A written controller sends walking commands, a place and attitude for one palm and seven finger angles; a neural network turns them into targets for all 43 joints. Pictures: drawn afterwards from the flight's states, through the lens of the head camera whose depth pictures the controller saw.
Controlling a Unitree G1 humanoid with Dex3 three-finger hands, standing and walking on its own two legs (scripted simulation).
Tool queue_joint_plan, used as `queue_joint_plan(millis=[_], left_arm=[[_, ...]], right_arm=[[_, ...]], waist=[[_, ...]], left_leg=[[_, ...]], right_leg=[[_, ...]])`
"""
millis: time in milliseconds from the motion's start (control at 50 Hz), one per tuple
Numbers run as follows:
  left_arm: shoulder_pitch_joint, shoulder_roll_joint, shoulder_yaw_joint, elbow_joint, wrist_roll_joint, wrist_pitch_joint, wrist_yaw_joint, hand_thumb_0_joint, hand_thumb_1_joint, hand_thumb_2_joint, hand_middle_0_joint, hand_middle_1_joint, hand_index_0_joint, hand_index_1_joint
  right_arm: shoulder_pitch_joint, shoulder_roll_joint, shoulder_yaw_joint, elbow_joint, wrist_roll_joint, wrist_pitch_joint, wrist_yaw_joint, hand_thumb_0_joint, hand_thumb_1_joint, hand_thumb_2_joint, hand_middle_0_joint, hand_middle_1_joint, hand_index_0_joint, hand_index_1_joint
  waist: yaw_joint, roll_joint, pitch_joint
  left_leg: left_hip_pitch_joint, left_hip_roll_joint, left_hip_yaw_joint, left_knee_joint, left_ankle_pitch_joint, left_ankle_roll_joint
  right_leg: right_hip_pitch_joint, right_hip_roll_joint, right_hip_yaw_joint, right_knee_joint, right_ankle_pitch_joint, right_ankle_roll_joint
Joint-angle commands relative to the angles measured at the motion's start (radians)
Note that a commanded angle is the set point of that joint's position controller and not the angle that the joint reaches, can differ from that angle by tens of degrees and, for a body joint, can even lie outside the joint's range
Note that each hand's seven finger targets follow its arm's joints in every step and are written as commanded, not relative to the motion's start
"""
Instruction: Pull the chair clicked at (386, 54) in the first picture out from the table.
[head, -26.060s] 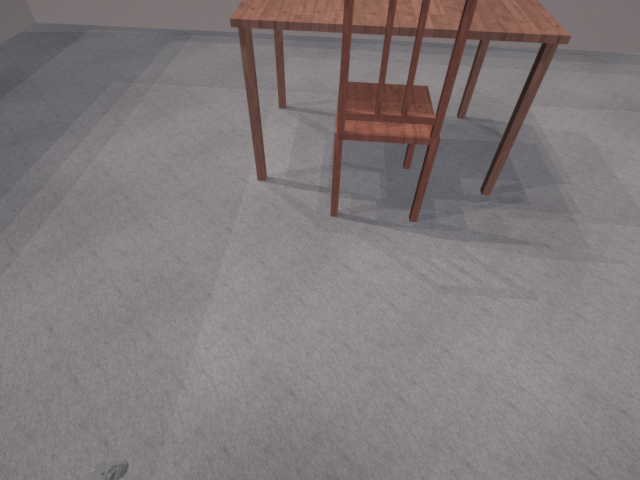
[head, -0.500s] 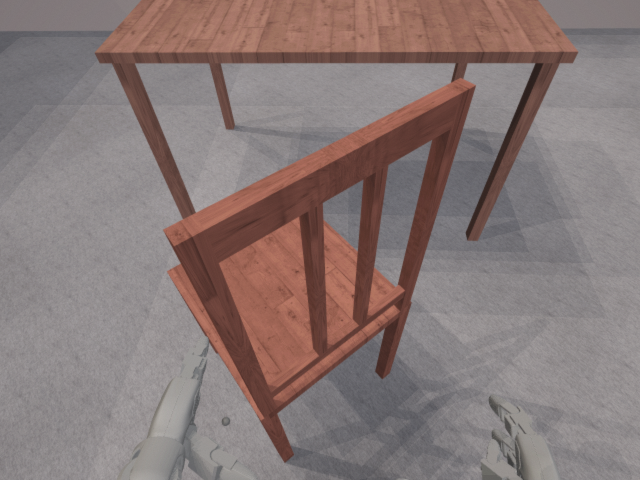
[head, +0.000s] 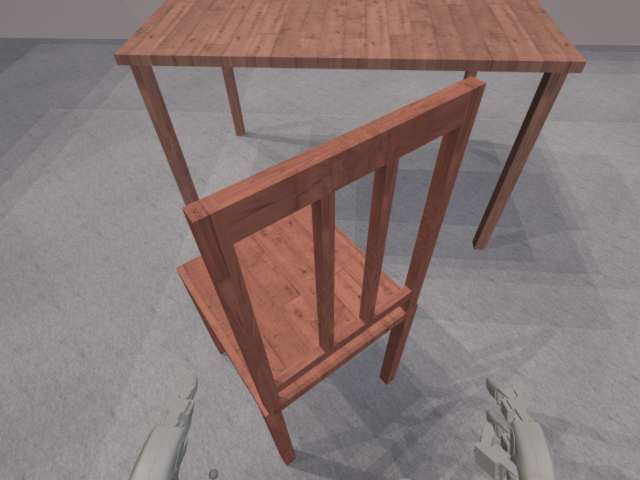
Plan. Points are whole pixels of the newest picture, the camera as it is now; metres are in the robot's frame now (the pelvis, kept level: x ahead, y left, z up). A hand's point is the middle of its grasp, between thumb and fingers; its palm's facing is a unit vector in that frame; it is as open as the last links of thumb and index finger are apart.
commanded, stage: draw the hand back to the body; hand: left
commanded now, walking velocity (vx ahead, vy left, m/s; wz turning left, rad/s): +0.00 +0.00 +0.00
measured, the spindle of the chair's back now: (325, 287) +0.39 +0.01 +0.00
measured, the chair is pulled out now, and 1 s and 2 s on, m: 0.50 0.50 0.50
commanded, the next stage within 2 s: step back with the hand held close in 1.66 s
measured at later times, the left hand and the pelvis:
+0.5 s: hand (165, 448) +0.16 +0.16 +0.07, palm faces -0.03 -1.00 -0.08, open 17.5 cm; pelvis -0.02 +0.01 -0.02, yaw -1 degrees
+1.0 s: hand (55, 373) +0.19 +0.24 +0.15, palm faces +0.36 -0.84 -0.41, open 13.4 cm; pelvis +0.02 +0.01 +0.04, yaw -1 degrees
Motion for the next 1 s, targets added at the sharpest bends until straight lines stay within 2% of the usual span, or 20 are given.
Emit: queue_joint_plan(millis=[0,60,80,120,140,180,240,280,340,420,480,560,580,600,640,720,760,820,860,980], left_arm=[[0.112,0.069,0.037,-0.244,0.003,-0.063,0.003,0.000,-0.550,0.200,0.000,0.000,0.000,0.000],[0.163,0.068,0.033,-0.265,0.003,-0.074,-0.004,0.000,-0.550,0.200,0.000,0.000,0.000,0.000],[0.082,-0.028,0.060,-0.387,-0.163,-0.191,-0.020,0.000,-0.550,0.200,0.000,0.000,0.000,0.000],[0.096,0.049,0.131,-0.343,-0.181,-0.288,-0.033,0.000,-0.550,0.200,0.000,0.000,0.000,0.000],[0.075,0.047,0.130,-0.381,-0.189,-0.335,-0.043,0.000,-0.550,0.200,0.000,0.000,0.000,0.000],[0.077,0.046,0.143,-0.373,-0.201,-0.413,-0.059,0.000,-0.550,0.200,0.000,0.000,0.000,0.000],[0.061,0.025,0.135,-0.324,-0.211,-0.525,-0.107,0.000,-0.550,0.200,0.000,0.000,0.000,0.000],[0.055,0.051,0.161,-0.304,-0.222,-0.590,-0.157,0.000,-0.550,0.200,0.000,0.000,0.000,0.000],[0.111,0.082,0.209,-0.310,-0.236,-0.519,-0.195,0.000,-0.550,0.200,0.000,0.000,0.000,0.000],[0.086,0.118,0.273,-0.404,-0.279,-0.423,-0.169,0.000,-0.550,0.200,0.000,0.000,0.000,0.000],[0.057,0.119,0.290,-0.429,-0.298,-0.418,-0.149,0.000,-0.514,0.218,-0.005,-0.008,-0.005,-0.008],[0.037,0.131,0.315,-0.391,-0.309,-0.417,-0.169,0.000,-0.369,0.287,-0.025,-0.037,-0.025,-0.037],[0.124,0.288,0.386,-0.357,-0.152,-0.326,-0.015,0.000,-0.332,0.305,-0.030,-0.045,-0.030,-0.045],[0.109,0.186,0.308,-0.442,-0.132,-0.293,0.042,0.000,-0.296,0.322,-0.035,-0.053,-0.035,-0.053],[0.076,0.167,0.284,-0.427,-0.099,-0.255,0.106,0.000,-0.224,0.357,-0.045,-0.068,-0.045,-0.068],[0.010,0.226,0.325,-0.439,-0.078,-0.246,0.158,0.000,-0.079,0.428,-0.065,-0.097,-0.065,-0.097],[0.006,0.225,0.335,-0.432,-0.071,-0.249,0.167,0.000,-0.006,0.462,-0.075,-0.113,-0.075,-0.113],[-0.037,0.241,0.363,-0.426,-0.065,-0.256,0.172,0.000,0.102,0.515,-0.090,-0.135,-0.090,-0.135],[-0.055,0.233,0.366,-0.432,-0.063,-0.265,0.171,0.000,0.175,0.550,-0.100,-0.150,-0.100,-0.150],[-0.081,0.262,0.441,-0.422,-0.065,-0.279,0.169,0.000,0.393,0.655,-0.130,-0.195,-0.130,-0.195]], right_arm=[[-0.092,-0.102,-0.051,-0.184,0.008,-0.060,-0.012,0.000,-0.900,-0.900,0.200,0.300,0.200,0.300],[-0.090,-0.098,-0.056,-0.186,0.008,-0.063,-0.013,0.000,-0.900,-0.900,0.200,0.300,0.200,0.300],[-0.077,-0.095,-0.047,-0.188,0.009,-0.095,-0.017,0.000,-0.900,-0.900,0.200,0.300,0.200,0.300],[-0.070,-0.105,-0.053,-0.143,0.010,-0.125,-0.018,0.000,-0.900,-0.900,0.200,0.300,0.200,0.300],[-0.061,-0.104,-0.053,-0.136,0.011,-0.140,-0.014,0.000,-0.900,-0.900,0.200,0.300,0.200,0.300],[-0.062,-0.098,-0.057,-0.117,0.014,-0.158,-0.002,0.000,-0.900,-0.900,0.200,0.300,0.200,0.300],[-0.081,-0.094,-0.063,-0.098,0.016,-0.162,0.020,0.000,-0.900,-0.900,0.200,0.300,0.200,0.300],[-0.098,-0.100,-0.069,-0.096,0.019,-0.161,0.033,0.000,-0.900,-0.900,0.200,0.300,0.200,0.300],[-0.124,-0.107,-0.071,-0.138,0.036,-0.137,0.033,0.000,-0.900,-0.900,0.200,0.300,0.200,0.300],[-0.140,-0.098,-0.058,-0.148,0.046,-0.128,0.005,0.000,-0.900,-0.900,0.200,0.300,0.200,0.300],[-0.121,-0.096,-0.051,-0.125,0.045,-0.142,-0.006,0.000,-0.900,-0.900,0.200,0.300,0.200,0.300],[-0.113,-0.101,-0.044,-0.096,0.046,-0.168,-0.009,0.000,-0.900,-0.900,0.200,0.300,0.200,0.300],[-0.097,-0.086,-0.052,-0.092,0.024,-0.109,-0.027,0.000,-0.900,-0.900,0.200,0.300,0.200,0.300],[-0.087,-0.076,-0.041,-0.118,0.019,-0.092,-0.028,0.000,-0.900,-0.900,0.200,0.300,0.200,0.300],[-0.100,-0.078,-0.034,-0.099,0.013,-0.069,-0.031,0.000,-0.900,-0.900,0.200,0.300,0.200,0.300],[-0.121,-0.094,-0.030,-0.079,0.003,-0.055,-0.037,0.000,-0.900,-0.900,0.200,0.300,0.200,0.300],[-0.127,-0.092,-0.027,-0.064,-0.001,-0.060,-0.037,0.000,-0.900,-0.900,0.200,0.300,0.200,0.300],[-0.138,-0.095,-0.026,-0.042,-0.004,-0.062,-0.032,0.000,-0.900,-0.900,0.200,0.300,0.200,0.300],[-0.142,-0.094,-0.024,-0.032,-0.008,-0.066,-0.026,0.000,-0.900,-0.900,0.200,0.300,0.200,0.300],[-0.153,-0.092,-0.028,-0.005,-0.017,-0.063,-0.010,0.000,-0.900,-0.900,0.200,0.300,0.200,0.300]], waist=[[0.002,-0.040,-0.088],[0.002,-0.051,-0.087],[-0.010,-0.128,-0.065],[0.003,-0.100,-0.068],[0.006,-0.033,-0.091],[0.012,0.011,-0.091],[0.007,-0.032,-0.052],[0.014,-0.043,-0.069],[0.027,-0.034,-0.113],[0.038,-0.030,-0.100],[0.030,-0.059,-0.061],[0.026,-0.040,-0.033],[0.103,0.001,-0.070],[0.068,0.010,-0.011],[0.054,0.013,0.031],[0.059,-0.029,0.064],[0.065,0.001,0.077],[0.067,-0.006,0.097],[0.070,0.030,0.107],[0.083,-0.019,0.092]], left_leg=[[-0.004,-0.035,0.025,-0.146,0.220,0.053],[-0.016,-0.035,0.025,-0.131,0.220,0.055],[-0.027,-0.045,0.015,-0.099,0.217,0.048],[-0.049,-0.043,0.020,-0.078,0.198,0.047],[-0.033,-0.045,0.023,-0.074,0.201,0.043],[-0.030,-0.039,0.015,-0.068,0.211,0.035],[-0.096,-0.033,0.015,-0.037,0.168,0.030],[-0.127,-0.028,0.016,-0.017,0.141,0.029],[-0.104,-0.026,0.023,-0.067,0.090,0.038],[-0.069,-0.022,0.014,-0.110,0.085,0.043],[-0.035,-0.016,0.008,-0.136,0.117,0.042],[0.012,-0.014,0.004,-0.171,0.144,0.039],[0.059,0.001,0.022,-0.228,0.142,0.031],[0.078,-0.003,0.025,-0.249,0.140,0.027],[0.118,0.000,0.020,-0.277,0.143,0.032],[0.199,0.004,0.016,-0.341,0.173,0.040],[0.252,0.004,0.017,-0.375,0.208,0.041],[0.300,0.006,0.013,-0.418,0.256,0.038],[0.339,0.006,0.012,-0.453,0.279,0.037],[0.409,0.011,0.025,-0.502,0.399,0.038]], right_leg=[[0.122,0.027,-0.002,-0.147,0.160,-0.033],[0.110,0.030,-0.001,-0.140,0.161,-0.033],[0.080,0.039,-0.029,-0.133,0.176,-0.028],[0.069,0.042,-0.014,-0.120,0.144,-0.032],[0.063,0.039,-0.012,-0.104,0.133,-0.035],[0.036,0.041,-0.020,-0.072,0.130,-0.040],[-0.006,0.043,-0.009,-0.056,0.082,-0.040],[-0.010,0.039,0.004,-0.041,0.047,-0.043],[0.059,0.034,0.018,-0.088,-0.018,-0.037],[0.109,0.038,0.019,-0.138,-0.042,-0.035],[0.122,0.043,0.006,-0.162,-0.003,-0.031],[0.148,0.047,0.001,-0.192,0.037,-0.031],[0.253,0.017,0.052,-0.229,0.050,-0.050],[0.243,0.010,0.034,-0.248,0.075,-0.046],[0.254,0.013,0.021,-0.281,0.069,-0.045],[0.327,0.011,0.014,-0.350,0.100,-0.044],[0.356,0.009,0.011,-0.368,0.146,-0.044],[0.399,0.012,0.008,-0.401,0.193,-0.045],[0.417,0.012,0.006,-0.412,0.215,-0.045],[0.503,0.013,0.007,-0.447,0.336,-0.042]])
